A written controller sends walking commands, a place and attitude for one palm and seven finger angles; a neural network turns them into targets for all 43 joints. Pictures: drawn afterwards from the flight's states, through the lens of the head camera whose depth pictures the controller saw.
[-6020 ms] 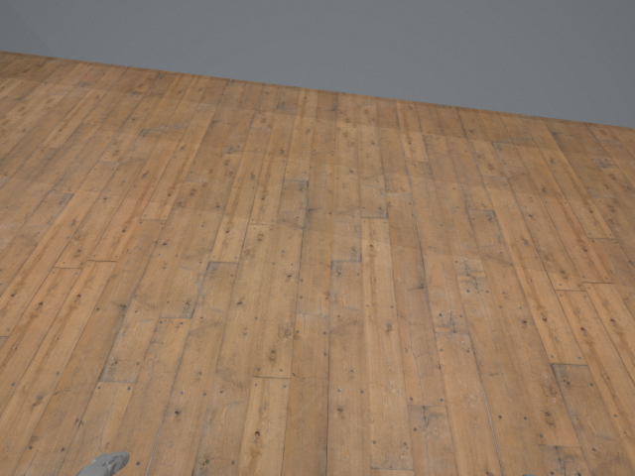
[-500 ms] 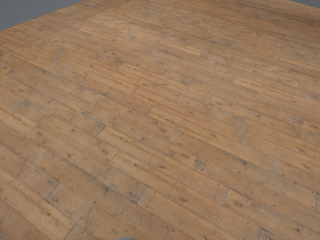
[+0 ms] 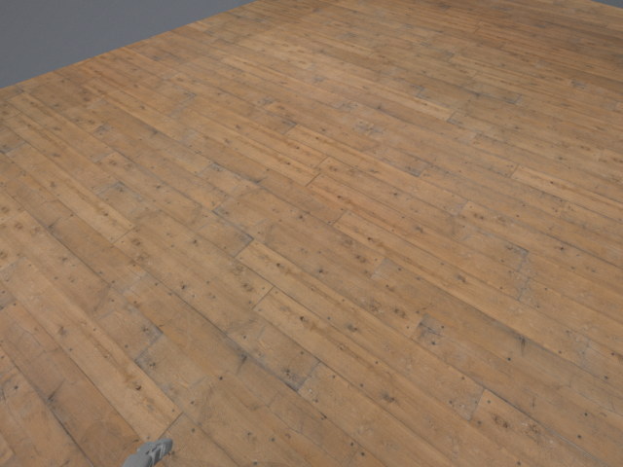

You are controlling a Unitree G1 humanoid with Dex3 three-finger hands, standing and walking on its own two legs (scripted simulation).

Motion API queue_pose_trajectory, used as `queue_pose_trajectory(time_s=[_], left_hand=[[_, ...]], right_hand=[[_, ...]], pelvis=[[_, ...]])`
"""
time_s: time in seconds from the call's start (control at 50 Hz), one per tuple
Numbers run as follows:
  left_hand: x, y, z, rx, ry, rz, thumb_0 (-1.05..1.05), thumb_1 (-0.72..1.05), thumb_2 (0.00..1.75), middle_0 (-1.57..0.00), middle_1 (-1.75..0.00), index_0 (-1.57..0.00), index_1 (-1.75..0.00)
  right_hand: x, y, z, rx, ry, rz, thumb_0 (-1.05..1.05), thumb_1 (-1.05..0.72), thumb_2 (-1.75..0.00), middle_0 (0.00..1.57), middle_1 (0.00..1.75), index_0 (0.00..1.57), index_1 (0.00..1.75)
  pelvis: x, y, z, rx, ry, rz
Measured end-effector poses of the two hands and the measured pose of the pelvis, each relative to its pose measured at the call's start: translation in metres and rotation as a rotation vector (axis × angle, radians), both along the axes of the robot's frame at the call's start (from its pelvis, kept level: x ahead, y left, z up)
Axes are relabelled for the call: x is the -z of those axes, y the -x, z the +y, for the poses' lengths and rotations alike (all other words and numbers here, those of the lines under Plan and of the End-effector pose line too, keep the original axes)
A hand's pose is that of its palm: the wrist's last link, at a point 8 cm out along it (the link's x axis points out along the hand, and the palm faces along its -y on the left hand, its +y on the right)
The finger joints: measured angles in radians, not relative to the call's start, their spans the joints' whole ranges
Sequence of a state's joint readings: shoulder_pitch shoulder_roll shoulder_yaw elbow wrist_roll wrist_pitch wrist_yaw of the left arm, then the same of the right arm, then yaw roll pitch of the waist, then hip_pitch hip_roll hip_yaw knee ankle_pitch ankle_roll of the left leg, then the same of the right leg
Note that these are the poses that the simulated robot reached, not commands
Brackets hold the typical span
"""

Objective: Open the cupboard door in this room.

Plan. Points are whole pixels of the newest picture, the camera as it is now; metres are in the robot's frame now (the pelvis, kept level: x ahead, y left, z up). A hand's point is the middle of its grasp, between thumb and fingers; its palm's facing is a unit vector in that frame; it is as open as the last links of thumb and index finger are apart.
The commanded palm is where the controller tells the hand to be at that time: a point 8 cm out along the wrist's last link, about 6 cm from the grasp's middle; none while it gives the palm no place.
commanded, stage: turn or walk to find it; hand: left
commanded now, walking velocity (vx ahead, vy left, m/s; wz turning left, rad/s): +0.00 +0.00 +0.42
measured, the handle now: out of the picture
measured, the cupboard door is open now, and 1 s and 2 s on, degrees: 0 0 0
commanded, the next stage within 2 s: none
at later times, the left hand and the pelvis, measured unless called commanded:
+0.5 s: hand out of the picture -0.05 +0.22 -0.18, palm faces +0.30 -0.93 -0.24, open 7.4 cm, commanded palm none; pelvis -0.02 +0.02 -0.01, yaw +15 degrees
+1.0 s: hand out of the picture +0.00 +0.22 -0.14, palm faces +0.43 -0.86 -0.27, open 7.4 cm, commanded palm none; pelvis -0.03 -0.01 +0.00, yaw +26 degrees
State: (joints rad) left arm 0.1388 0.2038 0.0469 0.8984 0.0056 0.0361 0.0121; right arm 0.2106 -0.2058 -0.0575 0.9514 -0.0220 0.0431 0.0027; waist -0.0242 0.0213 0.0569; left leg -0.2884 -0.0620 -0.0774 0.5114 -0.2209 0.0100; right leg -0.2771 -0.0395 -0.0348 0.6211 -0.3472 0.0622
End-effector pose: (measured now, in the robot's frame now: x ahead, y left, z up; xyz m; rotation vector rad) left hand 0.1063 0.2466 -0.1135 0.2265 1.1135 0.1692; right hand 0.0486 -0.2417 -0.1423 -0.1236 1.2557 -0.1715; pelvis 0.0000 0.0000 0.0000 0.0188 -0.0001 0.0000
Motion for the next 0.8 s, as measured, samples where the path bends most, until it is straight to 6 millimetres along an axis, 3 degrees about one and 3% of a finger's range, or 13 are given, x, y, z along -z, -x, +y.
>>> queue_pose_trajectory(time_s=[0.06, 0.16, 0.3, 0.4, 0.54, 0.6, 0.68, 0.8], left_hand=[[-0.005, 0.010, -0.013, -0.011, -0.015, -0.023, 0.00, 0.91, 0.90, -0.20, -0.29, -0.20, -0.30], [-0.011, 0.042, -0.024, -0.072, -0.013, 0.015, 0.00, 0.91, 0.90, -0.20, -0.30, -0.20, -0.30], [-0.003, 0.090, -0.024, -0.173, 0.013, 0.086, 0.00, 0.91, 0.90, -0.20, -0.30, -0.20, -0.30], [0.011, 0.133, -0.009, -0.257, 0.036, 0.152, 0.00, 0.91, 0.90, -0.20, -0.30, -0.20, -0.30], [0.040, 0.192, 0.027, -0.366, 0.069, 0.253, 0.00, 0.91, 0.90, -0.20, -0.30, -0.20, -0.30], [0.035, 0.198, 0.037, -0.393, 0.073, 0.265, 0.00, 0.91, 0.90, -0.20, -0.29, -0.20, -0.30], [0.025, 0.190, 0.047, -0.413, 0.071, 0.203, 0.00, 0.91, 0.90, -0.20, -0.29, -0.20, -0.30], [0.013, 0.167, 0.048, -0.423, 0.050, 0.106, 0.00, 0.91, 0.90, -0.20, -0.29, -0.20, -0.30]], right_hand=[[0.010, 0.010, -0.013, -0.005, -0.014, 0.033, 0.00, -0.90, -0.90, 0.20, 0.30, 0.21, 0.30], [0.006, 0.017, -0.029, -0.038, -0.015, 0.084, 0.00, -0.91, -0.90, 0.20, 0.29, 0.20, 0.30], [0.000, 0.009, -0.032, -0.118, 0.017, 0.137, 0.00, -0.91, -0.90, 0.20, 0.29, 0.20, 0.30], [-0.005, -0.022, -0.013, -0.207, 0.047, 0.109, 0.01, -0.91, -0.90, 0.20, 0.29, 0.20, 0.30], [-0.016, -0.078, 0.040, -0.336, 0.084, -0.057, 0.00, -0.91, -0.90, 0.20, 0.29, 0.20, 0.30], [-0.027, -0.088, 0.058, -0.367, 0.086, -0.100, 0.00, -0.91, -0.90, 0.20, 0.29, 0.20, 0.30], [-0.033, -0.090, 0.074, -0.404, 0.070, -0.108, 0.00, -0.91, -0.90, 0.20, 0.29, 0.20, 0.30], [-0.028, -0.082, 0.076, -0.423, 0.038, -0.083, 0.00, -0.90, -0.90, 0.20, 0.30, 0.21, 0.30]], pelvis=[[0.002, 0.005, -0.010, -0.033, 0.001, -0.008], [-0.006, 0.008, -0.019, -0.085, -0.017, -0.017], [-0.008, 0.011, -0.019, -0.160, -0.021, -0.012], [-0.005, 0.015, -0.006, -0.209, -0.012, -0.004], [0.008, 0.025, 0.023, -0.256, 0.011, -0.007], [0.001, 0.027, 0.030, -0.278, 0.028, -0.010], [-0.006, 0.029, 0.034, -0.311, 0.035, -0.010], [-0.009, 0.032, 0.029, -0.361, 0.029, -0.009]])
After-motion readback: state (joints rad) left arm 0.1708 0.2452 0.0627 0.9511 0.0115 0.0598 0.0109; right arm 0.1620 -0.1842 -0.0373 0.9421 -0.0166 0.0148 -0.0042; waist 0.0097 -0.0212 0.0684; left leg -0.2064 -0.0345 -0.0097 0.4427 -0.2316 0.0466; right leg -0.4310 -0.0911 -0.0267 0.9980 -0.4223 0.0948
